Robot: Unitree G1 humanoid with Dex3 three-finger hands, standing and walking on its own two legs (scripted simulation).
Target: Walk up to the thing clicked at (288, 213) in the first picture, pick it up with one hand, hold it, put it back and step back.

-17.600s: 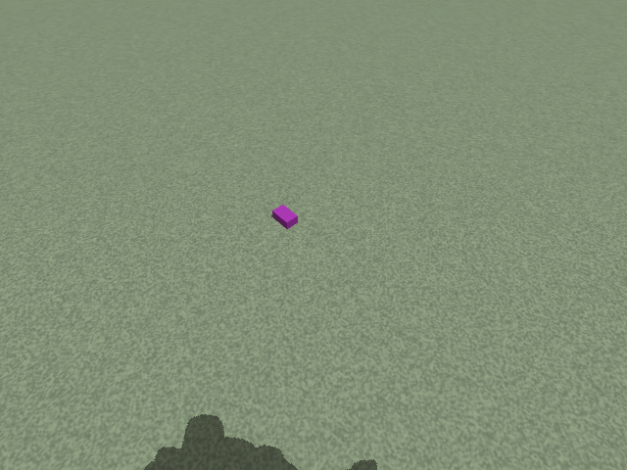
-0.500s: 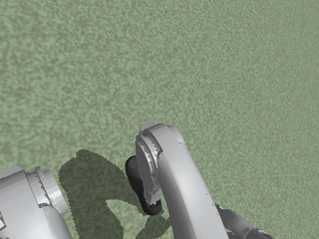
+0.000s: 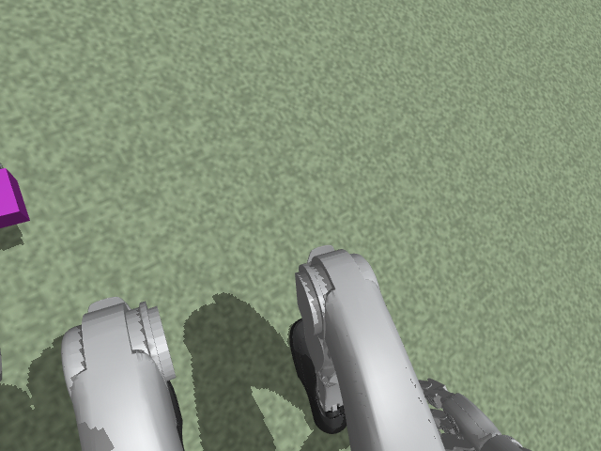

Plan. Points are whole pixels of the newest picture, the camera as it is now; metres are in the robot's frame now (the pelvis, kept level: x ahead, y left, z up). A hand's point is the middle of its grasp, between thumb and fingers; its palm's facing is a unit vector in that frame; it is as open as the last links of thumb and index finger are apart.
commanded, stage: settle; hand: left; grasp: from above
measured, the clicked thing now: out of the picture +0.46 +0.34 -0.20
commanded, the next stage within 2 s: lift in 0.16 s
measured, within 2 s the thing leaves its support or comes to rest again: neither
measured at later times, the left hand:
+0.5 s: hand out of the picture +0.45 +0.33 -0.11, palm faces -0.43 -0.12 -0.89, open 8.9 cm
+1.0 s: hand out of the picture +0.37 +0.32 +0.05, palm faces -0.40 -0.14 -0.90, open 8.9 cm
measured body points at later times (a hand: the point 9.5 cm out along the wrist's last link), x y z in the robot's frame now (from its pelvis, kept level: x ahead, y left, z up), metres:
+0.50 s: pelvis +0.00 -0.01 +0.03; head +0.23 +0.06 +0.41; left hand +0.47 +0.33 -0.06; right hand +0.06 -0.28 -0.08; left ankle +0.07 +0.13 -0.29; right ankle +0.11 -0.15 -0.29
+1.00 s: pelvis -0.01 -0.01 +0.14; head +0.16 +0.05 +0.55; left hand +0.39 +0.32 +0.10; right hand +0.14 -0.26 +0.02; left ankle +0.07 +0.13 -0.29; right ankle +0.11 -0.15 -0.29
